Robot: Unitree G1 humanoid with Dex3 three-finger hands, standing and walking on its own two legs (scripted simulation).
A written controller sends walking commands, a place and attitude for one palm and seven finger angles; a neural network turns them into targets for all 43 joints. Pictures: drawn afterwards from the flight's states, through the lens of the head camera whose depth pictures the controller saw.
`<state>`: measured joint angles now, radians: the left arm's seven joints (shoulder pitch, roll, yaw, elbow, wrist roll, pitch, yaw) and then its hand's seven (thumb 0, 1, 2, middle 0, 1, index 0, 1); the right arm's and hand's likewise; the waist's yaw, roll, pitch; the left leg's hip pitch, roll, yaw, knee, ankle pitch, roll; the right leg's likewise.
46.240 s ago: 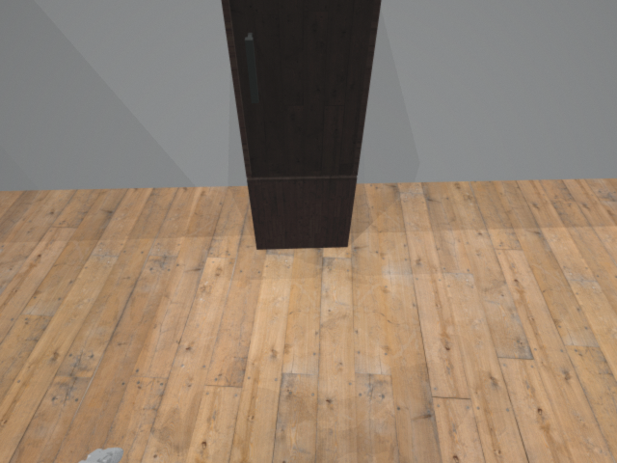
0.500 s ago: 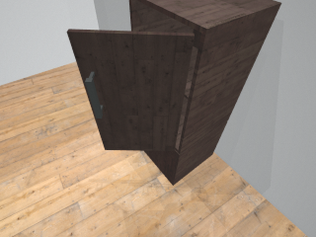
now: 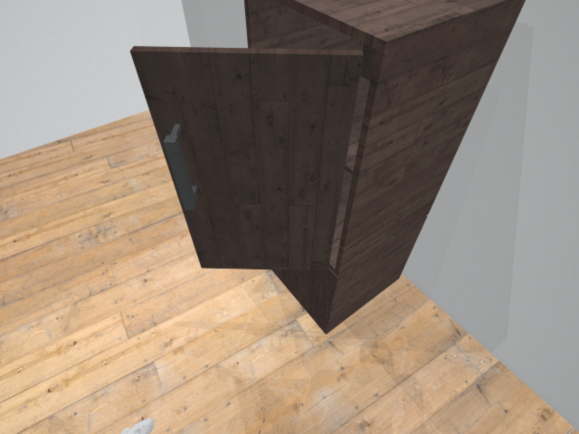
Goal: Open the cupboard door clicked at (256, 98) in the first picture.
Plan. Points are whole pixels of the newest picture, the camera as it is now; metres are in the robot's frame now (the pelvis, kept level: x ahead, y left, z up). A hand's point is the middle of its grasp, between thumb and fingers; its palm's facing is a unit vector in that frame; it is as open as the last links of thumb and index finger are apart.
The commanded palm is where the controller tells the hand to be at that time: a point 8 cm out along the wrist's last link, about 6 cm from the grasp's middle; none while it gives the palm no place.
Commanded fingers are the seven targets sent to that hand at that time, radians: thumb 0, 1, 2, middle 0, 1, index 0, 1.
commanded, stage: raise the hand with hooked fingers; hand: left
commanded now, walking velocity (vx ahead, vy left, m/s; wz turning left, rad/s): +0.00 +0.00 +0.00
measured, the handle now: (184, 169) +0.55 +0.24 +0.04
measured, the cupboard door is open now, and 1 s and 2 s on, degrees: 52 52 52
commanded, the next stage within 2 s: move the hooked fingers beside the handle in 2.00 s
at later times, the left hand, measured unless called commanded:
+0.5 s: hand (151, 400) +0.17 +0.20 -0.02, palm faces +0.10 -0.99 -0.08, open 9.6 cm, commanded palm +0.15 +0.25 -0.02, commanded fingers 0.00 0.18 0.59 -0.25 -0.76 -0.25 -0.76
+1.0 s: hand (123, 350) +0.22 +0.24 +0.01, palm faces +0.06 -1.00 -0.06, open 12.6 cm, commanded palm +0.19 +0.29 +0.02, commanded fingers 0.00 -0.41 0.34 -0.29 -1.14 -0.29 -1.14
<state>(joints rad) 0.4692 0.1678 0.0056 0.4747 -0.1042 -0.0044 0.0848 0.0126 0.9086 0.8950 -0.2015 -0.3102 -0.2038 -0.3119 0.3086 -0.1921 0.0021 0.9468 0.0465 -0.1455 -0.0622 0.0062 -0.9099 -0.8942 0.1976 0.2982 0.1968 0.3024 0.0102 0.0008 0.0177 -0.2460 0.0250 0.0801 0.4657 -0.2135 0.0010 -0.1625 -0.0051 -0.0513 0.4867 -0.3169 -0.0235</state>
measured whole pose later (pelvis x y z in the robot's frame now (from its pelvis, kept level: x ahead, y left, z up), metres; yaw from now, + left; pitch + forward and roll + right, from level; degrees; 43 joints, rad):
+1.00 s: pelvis -0.03 +0.00 -0.05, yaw +1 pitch +9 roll -1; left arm 0.22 0.30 0.29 0.16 -0.33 -0.36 -0.34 -0.01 -0.18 0.44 -0.28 -1.00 -0.28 -1.00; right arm 0.27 -0.28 -0.01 0.60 0.04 -0.22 -0.09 0.01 -0.91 -0.89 0.20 0.30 0.20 0.30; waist 0.00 0.02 -0.09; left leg -0.71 0.05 0.02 0.91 -0.37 0.01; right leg -0.59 0.00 -0.09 0.90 -0.47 -0.02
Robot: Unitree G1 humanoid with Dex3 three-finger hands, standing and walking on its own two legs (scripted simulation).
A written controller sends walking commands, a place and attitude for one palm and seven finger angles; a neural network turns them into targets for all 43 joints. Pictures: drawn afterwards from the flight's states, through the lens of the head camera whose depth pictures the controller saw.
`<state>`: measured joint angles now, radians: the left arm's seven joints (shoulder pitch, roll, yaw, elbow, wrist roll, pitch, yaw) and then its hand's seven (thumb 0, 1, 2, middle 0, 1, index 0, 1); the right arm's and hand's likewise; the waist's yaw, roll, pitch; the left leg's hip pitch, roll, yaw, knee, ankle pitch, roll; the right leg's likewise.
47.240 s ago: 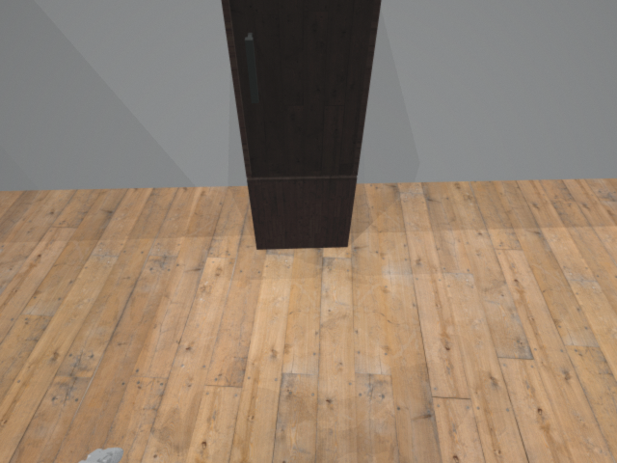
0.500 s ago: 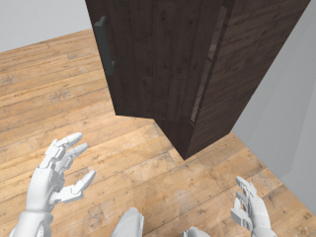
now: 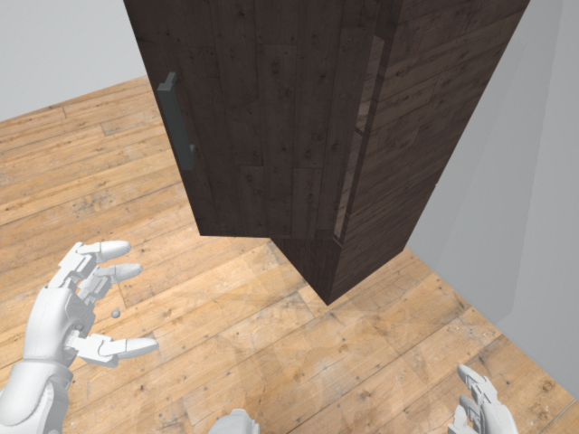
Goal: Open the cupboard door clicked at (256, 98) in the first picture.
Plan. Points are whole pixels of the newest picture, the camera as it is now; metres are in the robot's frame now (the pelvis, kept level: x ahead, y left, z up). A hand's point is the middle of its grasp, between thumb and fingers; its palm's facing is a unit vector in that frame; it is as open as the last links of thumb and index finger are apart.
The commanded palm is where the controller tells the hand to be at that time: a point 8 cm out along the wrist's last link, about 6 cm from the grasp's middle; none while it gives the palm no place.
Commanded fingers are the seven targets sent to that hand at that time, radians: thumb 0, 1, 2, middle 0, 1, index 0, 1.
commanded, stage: raise the hand with hooked fingers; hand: left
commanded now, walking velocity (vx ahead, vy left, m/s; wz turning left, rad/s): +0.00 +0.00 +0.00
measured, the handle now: (180, 124) +0.58 +0.23 +0.09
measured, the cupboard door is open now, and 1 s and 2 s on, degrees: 52 52 52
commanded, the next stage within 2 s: move the hooked fingers beside the handle in 1.00 s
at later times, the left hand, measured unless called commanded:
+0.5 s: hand (68, 265) +0.29 +0.28 +0.11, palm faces +0.05 -1.00 -0.05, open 13.9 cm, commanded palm +0.26 +0.33 +0.11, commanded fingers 0.00 -0.50 0.30 -0.30 -1.20 -0.30 -1.20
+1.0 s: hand (75, 258) +0.29 +0.28 +0.11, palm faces +0.05 -1.00 -0.03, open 13.9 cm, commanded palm +0.26 +0.32 +0.11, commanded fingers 0.00 -0.50 0.30 -0.30 -1.20 -0.30 -1.20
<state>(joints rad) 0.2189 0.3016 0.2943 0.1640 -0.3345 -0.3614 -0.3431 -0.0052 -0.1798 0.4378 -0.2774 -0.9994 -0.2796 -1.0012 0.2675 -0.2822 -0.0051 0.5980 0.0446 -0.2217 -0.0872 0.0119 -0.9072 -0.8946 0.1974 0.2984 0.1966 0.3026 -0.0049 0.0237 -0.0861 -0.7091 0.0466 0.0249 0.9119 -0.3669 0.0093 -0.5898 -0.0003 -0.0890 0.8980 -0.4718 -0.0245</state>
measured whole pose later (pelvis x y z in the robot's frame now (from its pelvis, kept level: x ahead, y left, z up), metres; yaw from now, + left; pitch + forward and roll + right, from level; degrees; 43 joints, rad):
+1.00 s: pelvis +0.00 +0.00 +0.02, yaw +0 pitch +6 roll -2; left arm -0.07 0.41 0.43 0.41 -0.35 -0.23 -0.48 -0.02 -0.50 0.30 -0.30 -1.20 -0.30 -1.20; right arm 0.28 -0.27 0.04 0.58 0.06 -0.19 -0.09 0.01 -0.91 -0.89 0.20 0.30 0.20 0.30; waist 0.01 0.03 -0.06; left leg -0.57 0.04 0.03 0.77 -0.31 0.02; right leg -0.45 0.00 -0.08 0.74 -0.40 -0.02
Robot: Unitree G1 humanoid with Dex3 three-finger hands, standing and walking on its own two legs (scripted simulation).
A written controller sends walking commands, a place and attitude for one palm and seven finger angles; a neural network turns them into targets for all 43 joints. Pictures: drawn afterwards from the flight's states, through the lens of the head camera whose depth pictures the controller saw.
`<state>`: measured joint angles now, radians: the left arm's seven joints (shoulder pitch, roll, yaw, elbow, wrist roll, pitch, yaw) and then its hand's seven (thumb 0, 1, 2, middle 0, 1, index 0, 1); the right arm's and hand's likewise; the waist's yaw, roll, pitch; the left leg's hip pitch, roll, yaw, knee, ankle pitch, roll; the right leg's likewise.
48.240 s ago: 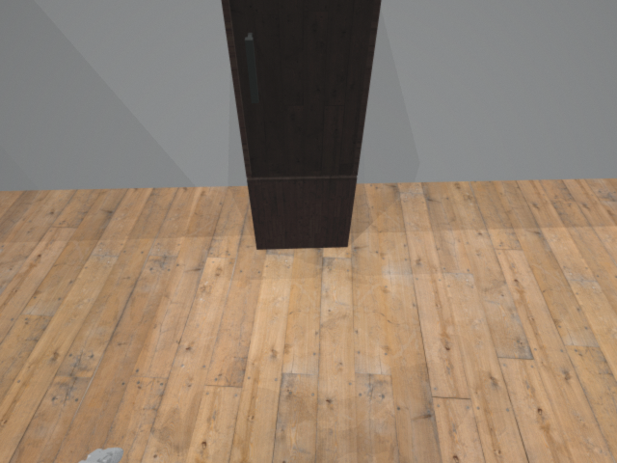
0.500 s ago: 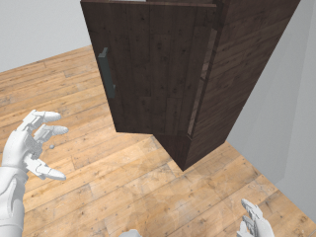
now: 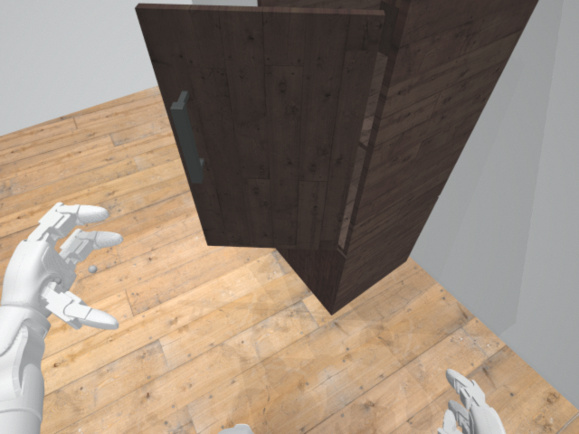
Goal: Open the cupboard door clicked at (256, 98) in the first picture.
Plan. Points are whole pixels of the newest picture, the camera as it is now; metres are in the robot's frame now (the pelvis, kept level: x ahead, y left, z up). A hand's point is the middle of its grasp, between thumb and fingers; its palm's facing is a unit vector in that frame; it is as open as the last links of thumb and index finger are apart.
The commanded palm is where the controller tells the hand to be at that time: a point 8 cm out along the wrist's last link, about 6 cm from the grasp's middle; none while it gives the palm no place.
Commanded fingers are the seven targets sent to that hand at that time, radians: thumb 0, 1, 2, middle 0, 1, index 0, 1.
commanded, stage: move the hooked fingers beside the handle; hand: left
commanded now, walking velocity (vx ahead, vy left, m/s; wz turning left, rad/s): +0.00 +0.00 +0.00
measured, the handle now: (191, 139) +0.58 +0.22 +0.07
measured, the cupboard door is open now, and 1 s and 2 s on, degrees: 52 52 52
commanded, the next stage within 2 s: none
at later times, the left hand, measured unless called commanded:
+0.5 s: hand (113, 232) +0.35 +0.27 +0.09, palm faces +0.03 -1.00 -0.01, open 13.9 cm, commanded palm +0.32 +0.32 +0.08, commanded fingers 0.00 -0.50 0.30 -0.30 -1.20 -0.30 -1.20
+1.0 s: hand (127, 197) +0.41 +0.27 +0.09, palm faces +0.01 -1.00 +0.00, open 14.0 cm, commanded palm +0.40 +0.32 +0.08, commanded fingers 0.00 -0.50 0.30 -0.30 -1.20 -0.30 -1.20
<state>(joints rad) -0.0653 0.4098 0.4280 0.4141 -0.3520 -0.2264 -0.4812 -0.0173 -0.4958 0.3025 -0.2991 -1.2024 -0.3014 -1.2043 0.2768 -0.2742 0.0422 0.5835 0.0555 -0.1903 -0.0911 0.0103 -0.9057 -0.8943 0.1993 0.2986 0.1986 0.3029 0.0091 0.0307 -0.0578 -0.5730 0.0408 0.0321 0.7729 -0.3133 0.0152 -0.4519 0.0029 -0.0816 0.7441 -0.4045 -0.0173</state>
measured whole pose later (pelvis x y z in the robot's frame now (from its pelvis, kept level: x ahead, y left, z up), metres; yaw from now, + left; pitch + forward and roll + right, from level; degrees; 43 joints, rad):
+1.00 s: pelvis +0.00 +0.01 -0.01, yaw -1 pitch +13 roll -2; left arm -0.59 0.55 0.46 0.96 -0.24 -0.31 -0.49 -0.02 -0.50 0.30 -0.30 -1.20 -0.30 -1.20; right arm 0.35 -0.29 0.03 0.62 0.05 -0.05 -0.07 0.01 -0.91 -0.89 0.20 0.30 0.20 0.30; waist -0.06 0.02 -0.08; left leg -0.75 0.06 0.04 0.87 -0.34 0.02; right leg -0.62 0.01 -0.07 0.83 -0.42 -0.01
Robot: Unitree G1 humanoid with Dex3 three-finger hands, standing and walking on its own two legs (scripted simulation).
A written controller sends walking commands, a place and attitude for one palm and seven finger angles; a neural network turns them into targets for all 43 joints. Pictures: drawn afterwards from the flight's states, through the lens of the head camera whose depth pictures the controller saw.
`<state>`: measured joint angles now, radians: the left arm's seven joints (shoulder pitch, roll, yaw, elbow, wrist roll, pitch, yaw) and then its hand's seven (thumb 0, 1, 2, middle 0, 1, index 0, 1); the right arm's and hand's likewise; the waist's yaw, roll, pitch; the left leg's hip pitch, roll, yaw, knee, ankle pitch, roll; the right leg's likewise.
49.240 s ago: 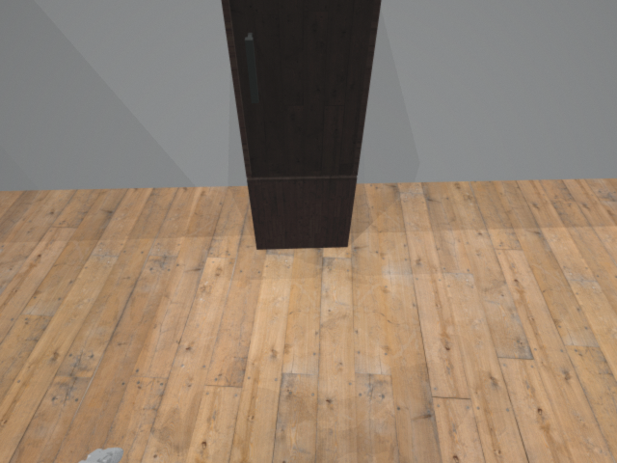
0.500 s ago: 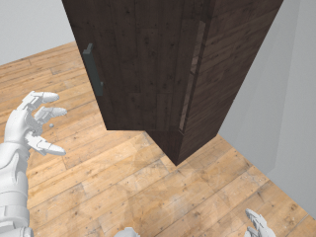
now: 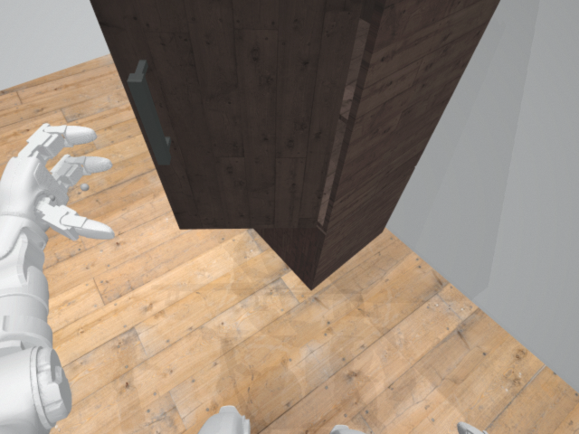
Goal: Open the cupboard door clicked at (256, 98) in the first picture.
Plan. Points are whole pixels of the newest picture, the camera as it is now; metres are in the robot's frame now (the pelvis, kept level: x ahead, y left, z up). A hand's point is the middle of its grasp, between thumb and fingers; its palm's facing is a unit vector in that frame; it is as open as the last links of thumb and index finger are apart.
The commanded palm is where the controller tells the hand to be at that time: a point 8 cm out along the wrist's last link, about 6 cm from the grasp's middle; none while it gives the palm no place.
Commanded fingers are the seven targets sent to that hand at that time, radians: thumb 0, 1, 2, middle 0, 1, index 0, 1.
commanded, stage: move the hooked fingers beside the handle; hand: left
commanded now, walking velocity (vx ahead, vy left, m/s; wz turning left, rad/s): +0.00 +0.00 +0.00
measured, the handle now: (154, 116) +0.57 +0.23 +0.08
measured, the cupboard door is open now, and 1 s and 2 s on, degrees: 52 52 52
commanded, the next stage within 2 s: slide the fingers in behind the handle in 1.52 s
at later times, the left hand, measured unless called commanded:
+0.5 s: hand (98, 146) +0.48 +0.28 +0.10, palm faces +0.05 -1.00 -0.01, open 14.0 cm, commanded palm +0.48 +0.33 +0.09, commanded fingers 0.00 -0.50 0.30 -0.30 -1.20 -0.30 -1.20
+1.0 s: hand (106, 132) +0.52 +0.29 +0.09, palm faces +0.05 -1.00 -0.02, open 13.9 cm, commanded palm +0.50 +0.32 +0.08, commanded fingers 0.00 -0.50 0.30 -0.30 -1.20 -0.30 -1.20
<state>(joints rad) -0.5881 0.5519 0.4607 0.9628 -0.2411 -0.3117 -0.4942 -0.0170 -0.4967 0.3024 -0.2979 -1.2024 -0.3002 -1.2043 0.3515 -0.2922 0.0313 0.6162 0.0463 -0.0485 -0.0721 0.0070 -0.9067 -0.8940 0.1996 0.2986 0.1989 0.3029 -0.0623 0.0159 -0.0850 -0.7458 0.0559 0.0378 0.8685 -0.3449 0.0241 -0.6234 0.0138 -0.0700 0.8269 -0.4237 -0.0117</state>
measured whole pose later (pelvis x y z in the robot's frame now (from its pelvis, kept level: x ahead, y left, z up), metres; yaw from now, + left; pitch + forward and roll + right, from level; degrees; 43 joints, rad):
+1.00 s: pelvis +0.02 +0.01 -0.02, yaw -3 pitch +22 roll -5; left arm -0.91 0.78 0.55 1.21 -0.10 -0.31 -0.45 -0.02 -0.49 0.30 -0.30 -1.20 -0.30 -1.20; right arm 0.44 -0.28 0.05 0.61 0.01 0.10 -0.04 0.00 -0.91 -0.89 0.20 0.30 0.20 0.30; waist -0.17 0.02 -0.09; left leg -0.96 0.09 0.04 0.97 -0.40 0.03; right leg -0.81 0.05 -0.06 0.87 -0.44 0.00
